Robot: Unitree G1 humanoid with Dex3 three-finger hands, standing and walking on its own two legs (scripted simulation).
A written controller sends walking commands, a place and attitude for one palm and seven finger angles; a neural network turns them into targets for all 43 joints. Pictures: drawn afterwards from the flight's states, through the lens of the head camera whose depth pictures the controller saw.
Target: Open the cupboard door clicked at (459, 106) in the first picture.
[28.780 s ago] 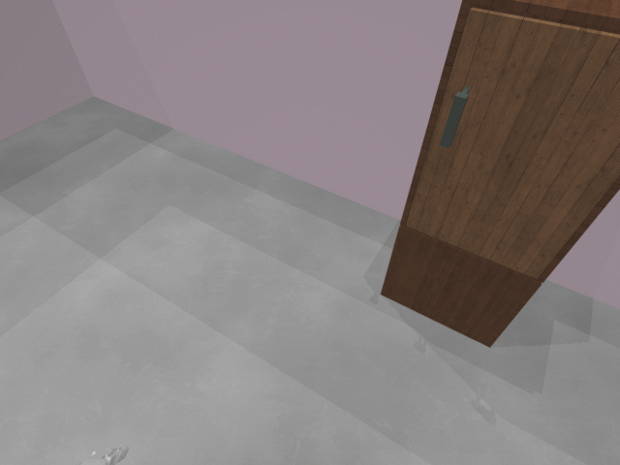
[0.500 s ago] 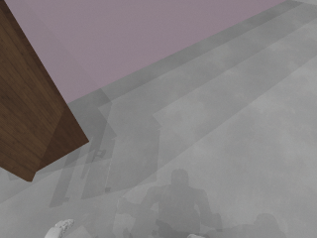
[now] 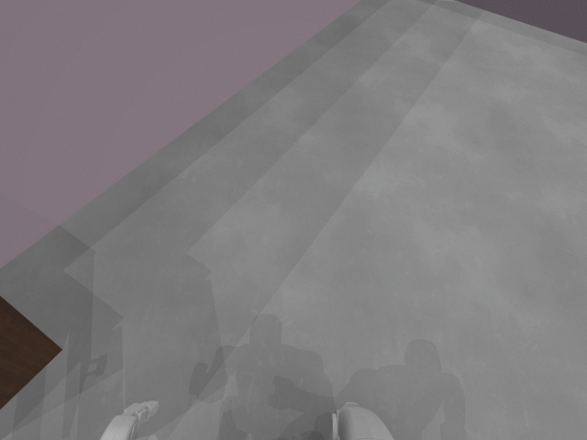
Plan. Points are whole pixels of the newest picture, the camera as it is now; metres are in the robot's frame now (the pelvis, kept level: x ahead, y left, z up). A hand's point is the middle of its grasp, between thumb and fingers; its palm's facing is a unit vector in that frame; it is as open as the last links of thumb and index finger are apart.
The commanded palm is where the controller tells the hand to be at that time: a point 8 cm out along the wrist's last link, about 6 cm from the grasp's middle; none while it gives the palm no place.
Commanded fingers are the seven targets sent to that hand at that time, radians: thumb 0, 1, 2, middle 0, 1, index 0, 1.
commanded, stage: walk to a spot facing it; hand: left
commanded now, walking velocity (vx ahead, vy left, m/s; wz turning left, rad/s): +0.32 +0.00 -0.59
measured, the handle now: out of the picture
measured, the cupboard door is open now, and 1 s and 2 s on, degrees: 49 49 49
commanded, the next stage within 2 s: turn to face it in 1.00 s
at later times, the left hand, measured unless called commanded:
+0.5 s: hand (228, 352) +0.27 +0.11 -0.17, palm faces -0.17 -0.96 -0.21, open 7.3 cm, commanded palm none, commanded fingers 0.00 0.90 0.90 -0.20 -0.30 -0.20 -0.30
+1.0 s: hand (301, 199) +0.62 -0.01 -0.17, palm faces -0.42 -0.88 -0.21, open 7.4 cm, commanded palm none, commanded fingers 0.00 0.90 0.90 -0.20 -0.30 -0.20 -0.30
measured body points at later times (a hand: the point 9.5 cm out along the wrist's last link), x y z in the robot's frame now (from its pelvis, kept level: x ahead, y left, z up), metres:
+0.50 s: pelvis +0.21 -0.07 +0.00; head +0.26 -0.08 +0.45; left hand +0.28 +0.16 -0.15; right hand +0.27 -0.33 -0.14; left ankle +0.33 +0.07 -0.70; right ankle +0.14 -0.12 -0.74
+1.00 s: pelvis +0.45 -0.15 -0.01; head +0.48 -0.17 +0.43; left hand +0.64 +0.04 -0.15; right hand +0.30 -0.35 -0.16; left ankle +0.40 +0.02 -0.74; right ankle +0.50 -0.29 -0.73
